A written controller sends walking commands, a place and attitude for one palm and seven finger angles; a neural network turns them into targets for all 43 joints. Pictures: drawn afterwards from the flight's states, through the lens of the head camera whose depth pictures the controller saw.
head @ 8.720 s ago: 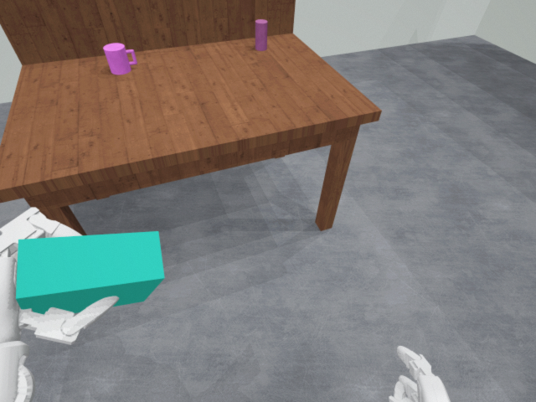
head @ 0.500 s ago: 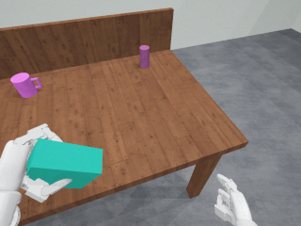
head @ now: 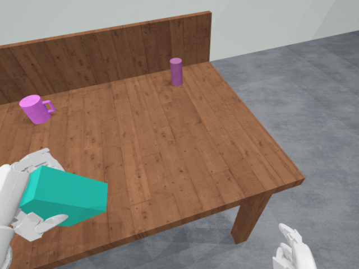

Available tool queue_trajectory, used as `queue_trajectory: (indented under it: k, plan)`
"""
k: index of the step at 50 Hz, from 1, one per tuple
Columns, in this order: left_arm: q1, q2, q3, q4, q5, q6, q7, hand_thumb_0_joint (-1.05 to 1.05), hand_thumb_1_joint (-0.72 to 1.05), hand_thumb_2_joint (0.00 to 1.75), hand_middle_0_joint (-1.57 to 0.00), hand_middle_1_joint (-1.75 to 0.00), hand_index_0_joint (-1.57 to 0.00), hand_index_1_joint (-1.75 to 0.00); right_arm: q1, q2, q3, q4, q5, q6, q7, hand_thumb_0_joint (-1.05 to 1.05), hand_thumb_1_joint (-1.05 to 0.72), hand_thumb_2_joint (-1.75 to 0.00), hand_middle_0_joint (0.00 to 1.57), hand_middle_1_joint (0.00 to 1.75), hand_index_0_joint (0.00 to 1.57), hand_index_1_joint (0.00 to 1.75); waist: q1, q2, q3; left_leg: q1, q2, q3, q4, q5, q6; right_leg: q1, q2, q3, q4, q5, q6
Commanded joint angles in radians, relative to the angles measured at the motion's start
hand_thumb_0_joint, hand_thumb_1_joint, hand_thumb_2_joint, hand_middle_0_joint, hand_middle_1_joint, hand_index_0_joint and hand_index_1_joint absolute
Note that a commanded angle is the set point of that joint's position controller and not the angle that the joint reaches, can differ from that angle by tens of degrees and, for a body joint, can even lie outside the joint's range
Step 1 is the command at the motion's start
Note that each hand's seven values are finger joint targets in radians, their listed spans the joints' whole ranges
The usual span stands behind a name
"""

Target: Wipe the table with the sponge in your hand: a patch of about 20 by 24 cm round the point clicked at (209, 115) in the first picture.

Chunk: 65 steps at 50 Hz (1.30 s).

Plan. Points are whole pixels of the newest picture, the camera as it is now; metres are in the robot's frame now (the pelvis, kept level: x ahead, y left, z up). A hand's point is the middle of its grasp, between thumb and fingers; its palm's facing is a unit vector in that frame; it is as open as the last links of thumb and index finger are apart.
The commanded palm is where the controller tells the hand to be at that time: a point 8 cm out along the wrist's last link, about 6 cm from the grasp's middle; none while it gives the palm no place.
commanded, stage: turn the palm down, sponge in hand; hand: left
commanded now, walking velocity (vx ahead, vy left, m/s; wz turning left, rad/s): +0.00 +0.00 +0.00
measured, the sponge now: (68, 202) +0.20 +0.24 +0.10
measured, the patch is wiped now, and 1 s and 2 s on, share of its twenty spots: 0.00 0.00 0.00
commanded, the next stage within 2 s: move the sponge above the wiping area in 1.38 s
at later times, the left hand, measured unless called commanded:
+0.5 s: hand (35, 197) +0.20 +0.30 +0.12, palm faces +0.16 -0.29 -0.94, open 9.5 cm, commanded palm +0.17 +0.30 +0.17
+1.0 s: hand (41, 193) +0.21 +0.30 +0.10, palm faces +0.03 -0.09 -1.00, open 9.5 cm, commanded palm +0.18 +0.29 +0.17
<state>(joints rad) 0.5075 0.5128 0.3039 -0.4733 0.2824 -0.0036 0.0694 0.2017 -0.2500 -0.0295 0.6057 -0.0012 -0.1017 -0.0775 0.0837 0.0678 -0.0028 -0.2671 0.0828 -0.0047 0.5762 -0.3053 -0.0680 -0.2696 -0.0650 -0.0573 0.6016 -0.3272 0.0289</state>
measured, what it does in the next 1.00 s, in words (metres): stands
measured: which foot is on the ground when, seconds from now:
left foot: down 0.00-1.00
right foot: down 0.00-1.00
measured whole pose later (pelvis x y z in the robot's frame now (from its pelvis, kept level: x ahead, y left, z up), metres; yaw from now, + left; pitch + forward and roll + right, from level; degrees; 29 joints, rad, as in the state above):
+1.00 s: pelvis +0.00 +0.01 +0.01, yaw +1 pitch -3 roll +0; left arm 0.19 0.49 -0.01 -0.17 0.88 0.32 0.01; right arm 0.04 -0.26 0.02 0.68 0.02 -0.04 -0.07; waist 0.13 0.11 0.01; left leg -0.14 0.06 -0.01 0.41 -0.22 -0.05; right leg -0.13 -0.08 -0.07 0.43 -0.24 0.03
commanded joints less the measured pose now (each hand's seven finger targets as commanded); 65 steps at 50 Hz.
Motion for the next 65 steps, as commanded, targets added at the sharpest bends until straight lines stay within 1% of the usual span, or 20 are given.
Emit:
queue_trajectory:
  k: [1, 9, 10, 12, 14, 15, 19, 20, 29, 30, 34, 35, 39, 40, 49, 50, 59, 60, 64, 65]
  plan:
    - [-0.046, 0.204, 0.134, -0.157, 0.065, 0.016, 0.062, 0.0, 0.1, 1.3, -1.2, -1.6, -1.2, -1.6, -0.105, -0.101, -0.031, -0.178, 0.006, -0.042, -0.016, 0.0, -0.9, -0.9, 0.2, 0.3, 0.2, 0.3, 0.003, -0.052, -0.13, 0.021, -0.066, 0.067, -0.036, 0.308, 0.075, 0.054, 0.026, -0.022, -0.086, 0.299, -0.02]
    - [-0.125, 0.257, 0.114, -0.181, 0.176, 0.058, 0.078, 0.0, 0.1, 1.3, -1.2, -1.6, -1.2, -1.6, -0.164, -0.099, -0.015, -0.18, 0.014, -0.046, -0.032, 0.0, -0.9, -0.9, 0.2, 0.3, 0.2, 0.3, 0.008, 0.009, -0.119, 0.03, -0.069, 0.047, -0.052, 0.24, 0.073, 0.024, 0.036, -0.008, -0.103, 0.194, -0.03]
    - [-0.149, 0.188, 0.039, -0.194, 0.191, 0.063, 0.078, 0.0, 0.1, 1.3, -1.2, -1.6, -1.2, -1.6, -0.148, -0.086, -0.009, -0.188, 0.011, -0.047, -0.032, 0.0, -0.9, -0.9, 0.2, 0.3, 0.2, 0.3, -0.001, 0.024, -0.129, 0.029, -0.071, 0.051, -0.055, 0.25, 0.074, 0.028, 0.034, -0.025, -0.105, 0.199, -0.032]
    - [-0.145, 0.218, 0.053, -0.14, 0.217, 0.088, 0.081, 0.0, 0.1, 1.3, -1.2, -1.6, -1.2, -1.6, -0.147, -0.101, -0.013, -0.174, 0.011, -0.04, -0.033, 0.0, -0.9, -0.9, 0.2, 0.3, 0.2, 0.3, 0.004, -0.016, -0.128, 0.031, -0.063, 0.039, -0.07, 0.249, 0.073, 0.033, 0.032, -0.024, -0.109, 0.197, -0.03]
    - [-0.166, 0.259, 0.084, -0.133, 0.248, 0.127, 0.085, 0.0, 0.1, 1.3, -1.2, -1.6, -1.2, -1.6, -0.198, -0.099, -0.004, -0.173, 0.019, -0.037, -0.031, 0.0, -0.9, -0.9, 0.2, 0.3, 0.2, 0.3, 0.019, 0.032, -0.11, 0.031, -0.064, 0.035, -0.092, 0.22, 0.066, 0.04, 0.043, -0.012, -0.124, 0.153, -0.041]
    - [-0.209, 0.187, 0.001, -0.144, 0.26, 0.139, 0.079, 0.0, 0.1, 1.3, -1.2, -1.6, -1.2, -1.6, -0.182, -0.087, 0.005, -0.184, 0.018, -0.037, -0.031, 0.0, -0.9, -0.9, 0.2, 0.3, 0.2, 0.3, 0.01, 0.032, -0.119, 0.03, -0.068, 0.04, -0.098, 0.229, 0.069, 0.048, 0.04, -0.029, -0.127, 0.159, -0.041]
    - [-0.248, 0.248, 0.025, -0.078, 0.31, 0.203, 0.06, 0.0, 0.1, 1.3, -1.2, -1.6, -1.2, -1.6, -0.244, -0.099, 0.013, -0.166, 0.028, -0.026, -0.037, 0.0, -0.9, -0.9, 0.2, 0.3, 0.2, 0.3, 0.02, 0.016, -0.094, 0.048, -0.066, 0.029, -0.136, 0.193, 0.067, 0.066, 0.05, -0.009, -0.159, 0.125, -0.046]
    - [-0.285, 0.177, -0.057, -0.091, 0.322, 0.209, 0.048, 0.0, 0.1, 1.3, -1.2, -1.6, -1.2, -1.6, -0.23, -0.089, 0.02, -0.178, 0.024, -0.028, -0.037, 0.0, -0.9, -0.9, 0.2, 0.3, 0.2, 0.3, 0.009, 0.026, -0.095, 0.051, -0.068, 0.034, -0.141, 0.197, 0.07, 0.069, 0.046, -0.029, -0.162, 0.133, -0.046]
    - [-0.365, 0.245, -0.042, -0.023, 0.446, 0.233, 0.026, 0.0, 0.1, 1.3, -1.2, -1.6, -1.2, -1.6, -0.297, -0.094, 0.026, -0.142, 0.025, -0.022, -0.036, 0.0, -0.9, -0.9, 0.2, 0.3, 0.2, 0.3, 0.029, 0.019, -0.111, 0.107, -0.073, 0.015, -0.182, 0.201, 0.073, 0.123, 0.058, -0.004, -0.211, 0.132, -0.06]
    - [-0.408, 0.2, -0.101, -0.027, 0.463, 0.235, 0.023, 0.0, 0.1, 1.3, -1.2, -1.6, -1.2, -1.6, -0.288, -0.09, 0.033, -0.149, 0.02, -0.022, -0.034, 0.0, -0.9, -0.9, 0.2, 0.3, 0.2, 0.3, 0.025, 0.028, -0.122, 0.107, -0.078, 0.022, -0.184, 0.214, 0.076, 0.123, 0.052, -0.023, -0.21, 0.143, -0.058]
    - [-0.414, 0.238, -0.067, 0.025, 0.503, 0.257, 0.029, 0.0, 0.1, 1.3, -1.2, -1.6, -1.2, -1.6, -0.328, -0.096, 0.027, -0.126, 0.024, -0.017, -0.026, 0.0, -0.9, -0.9, 0.2, 0.3, 0.2, 0.3, 0.035, 0.017, -0.119, 0.132, -0.079, 0.012, -0.188, 0.249, 0.074, 0.142, 0.058, -0.001, -0.228, 0.168, -0.066]
    - [-0.445, 0.178, -0.138, 0.024, 0.512, 0.261, 0.022, 0.0, 0.1, 1.3, -1.2, -1.6, -1.2, -1.6, -0.315, -0.093, 0.031, -0.132, 0.023, -0.016, -0.026, 0.0, -0.9, -0.9, 0.2, 0.3, 0.2, 0.3, 0.023, 0.02, -0.127, 0.131, -0.081, 0.022, -0.189, 0.255, 0.078, 0.142, 0.052, -0.021, -0.228, 0.177, -0.063]
    - [-0.48, 0.226, -0.118, 0.069, 0.557, 0.288, 0.011, 0.0, 0.1, 1.3, -1.2, -1.6, -1.2, -1.6, -0.365, -0.099, 0.031, -0.115, 0.028, -0.009, -0.02, 0.0, -0.9, -0.9, 0.2, 0.3, 0.2, 0.3, 0.038, 0.022, -0.111, 0.144, -0.09, 0.01, -0.204, 0.245, 0.079, 0.149, 0.059, 0.007, -0.246, 0.162, -0.072]
    - [-0.491, 0.17, -0.18, 0.062, 0.561, 0.29, 0.005, 0.0, 0.1, 1.3, -1.2, -1.6, -1.2, -1.6, -0.342, -0.093, 0.032, -0.124, 0.026, -0.012, -0.019, 0.0, -0.9, -0.9, 0.2, 0.3, 0.2, 0.3, 0.029, 0.031, -0.131, 0.146, -0.09, 0.02, -0.203, 0.26, 0.085, 0.161, 0.051, -0.018, -0.24, 0.179, -0.068]
    - [-0.519, 0.238, -0.134, 0.106, 0.656, 0.329, -0.007, 0.0, 0.1, 1.3, -1.2, -1.6, -1.2, -1.6, -0.401, -0.101, 0.027, -0.097, 0.022, 0.003, 0.007, 0.0, -0.9, -0.9, 0.2, 0.3, 0.2, 0.3, 0.06, 0.012, -0.152, 0.171, -0.098, 0.002, -0.205, 0.317, 0.087, 0.181, 0.06, 0.019, -0.247, 0.22, -0.081]
    - [-0.517, 0.16, -0.205, 0.093, 0.642, 0.326, -0.012, 0.0, 0.1, 1.3, -1.2, -1.6, -1.2, -1.6, -0.377, -0.092, 0.028, -0.111, 0.025, -0.003, 0.006, 0.0, -0.9, -0.9, 0.2, 0.3, 0.2, 0.3, 0.041, -0.005, -0.16, 0.169, -0.096, 0.019, -0.197, 0.321, 0.093, 0.184, 0.051, -0.018, -0.238, 0.232, -0.071]
    - [-0.529, 0.229, -0.141, 0.092, 0.648, 0.326, -0.024, 0.0, 0.1, 1.3, -1.2, -1.6, -1.2, -1.6, -0.404, -0.1, 0.027, -0.1, 0.023, 0.001, 0.004, 0.0, -0.9, -0.9, 0.2, 0.3, 0.2, 0.3, 0.053, -0.002, -0.152, 0.19, -0.098, 0.007, -0.201, 0.334, 0.092, 0.178, 0.059, 0.023, -0.25, 0.256, -0.077]
    - [-0.523, 0.168, -0.197, 0.091, 0.643, 0.323, -0.027, 0.0, 0.1, 1.3, -1.2, -1.6, -1.2, -1.6, -0.377, -0.091, 0.028, -0.106, 0.025, -0.004, 0.004, 0.0, -0.9, -0.9, 0.2, 0.3, 0.2, 0.3, 0.041, -0.014, -0.17, 0.187, -0.096, 0.024, -0.194, 0.345, 0.097, 0.184, 0.05, -0.015, -0.238, 0.268, -0.068]
    - [-0.526, 0.234, -0.133, 0.088, 0.652, 0.325, -0.022, 0.0, 0.1, 1.3, -1.2, -1.6, -1.2, -1.6, -0.402, -0.101, 0.024, -0.097, 0.022, -0.002, 0.005, 0.0, -0.9, -0.9, 0.2, 0.3, 0.2, 0.3, 0.056, -0.005, -0.162, 0.193, -0.098, 0.007, -0.199, 0.345, 0.091, 0.181, 0.061, 0.022, -0.244, 0.265, -0.078]
    - [-0.52, 0.155, -0.206, 0.073, 0.642, 0.32, -0.022, 0.0, 0.1, 1.3, -1.2, -1.6, -1.2, -1.6, -0.38, -0.088, 0.026, -0.107, 0.027, -0.008, 0.005, 0.0, -0.9, -0.9, 0.2, 0.3, 0.2, 0.3, 0.04, 0.011, -0.17, 0.192, -0.094, 0.026, -0.195, 0.353, 0.096, 0.186, 0.049, -0.018, -0.235, 0.273, -0.069]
